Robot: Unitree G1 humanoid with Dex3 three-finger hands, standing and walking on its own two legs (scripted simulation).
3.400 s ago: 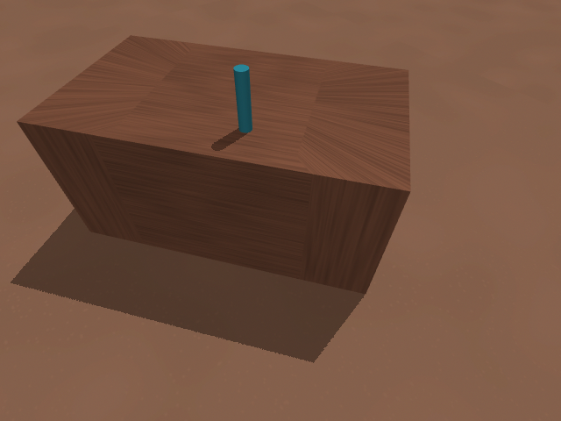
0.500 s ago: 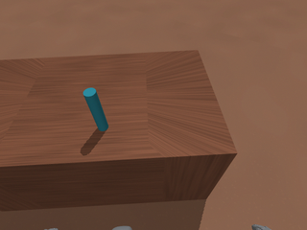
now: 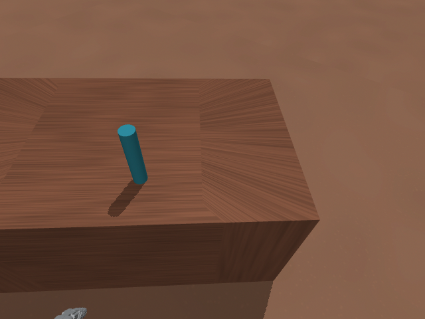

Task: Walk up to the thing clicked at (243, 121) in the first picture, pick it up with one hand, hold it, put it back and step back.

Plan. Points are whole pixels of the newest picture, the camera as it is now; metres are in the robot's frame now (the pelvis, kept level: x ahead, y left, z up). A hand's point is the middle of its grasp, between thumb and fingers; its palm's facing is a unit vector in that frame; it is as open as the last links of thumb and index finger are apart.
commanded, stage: walk up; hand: left
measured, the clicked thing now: (134, 157) +0.52 +0.22 -0.08
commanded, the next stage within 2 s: stand in 0.44 s
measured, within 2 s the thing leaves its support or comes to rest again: neither
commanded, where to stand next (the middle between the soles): +0.06 +0.00 m, yaw +2 degrees
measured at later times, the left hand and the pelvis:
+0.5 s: hand out of the picture +0.07 +0.26 -0.16, palm faces +0.03 -0.95 -0.33, open 7.4 cm; pelvis +0.01 +0.00 +0.00, yaw +2 degrees
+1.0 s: hand out of the picture +0.11 +0.25 -0.15, palm faces -0.02 -0.94 -0.34, open 7.4 cm; pelvis +0.03 +0.00 +0.00, yaw +1 degrees
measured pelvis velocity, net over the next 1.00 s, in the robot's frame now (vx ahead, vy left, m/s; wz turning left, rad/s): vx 0.03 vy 0.00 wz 0.01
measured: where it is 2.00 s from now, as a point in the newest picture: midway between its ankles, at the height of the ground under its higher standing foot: outside the picture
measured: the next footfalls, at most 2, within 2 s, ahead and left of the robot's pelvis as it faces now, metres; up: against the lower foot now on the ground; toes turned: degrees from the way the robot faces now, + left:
none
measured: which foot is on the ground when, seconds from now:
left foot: down 0.00-1.00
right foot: down 0.00-1.00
